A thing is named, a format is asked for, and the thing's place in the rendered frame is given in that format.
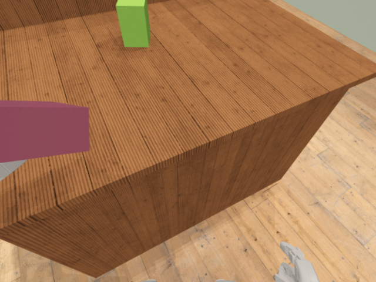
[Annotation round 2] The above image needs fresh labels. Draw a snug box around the right robot hand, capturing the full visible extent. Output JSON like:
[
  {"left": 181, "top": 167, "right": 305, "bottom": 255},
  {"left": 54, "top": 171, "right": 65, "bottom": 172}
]
[{"left": 275, "top": 241, "right": 320, "bottom": 282}]

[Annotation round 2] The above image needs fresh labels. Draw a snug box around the table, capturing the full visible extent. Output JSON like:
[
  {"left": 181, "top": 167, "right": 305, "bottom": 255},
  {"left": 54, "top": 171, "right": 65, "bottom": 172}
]
[{"left": 0, "top": 0, "right": 376, "bottom": 278}]

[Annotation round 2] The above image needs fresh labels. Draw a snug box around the sponge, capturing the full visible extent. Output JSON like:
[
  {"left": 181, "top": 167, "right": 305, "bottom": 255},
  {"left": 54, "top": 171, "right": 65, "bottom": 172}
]
[{"left": 0, "top": 100, "right": 90, "bottom": 163}]

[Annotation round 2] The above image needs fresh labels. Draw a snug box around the left robot hand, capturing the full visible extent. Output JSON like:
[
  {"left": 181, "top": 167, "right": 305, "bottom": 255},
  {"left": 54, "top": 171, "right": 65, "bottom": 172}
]
[{"left": 0, "top": 159, "right": 27, "bottom": 181}]

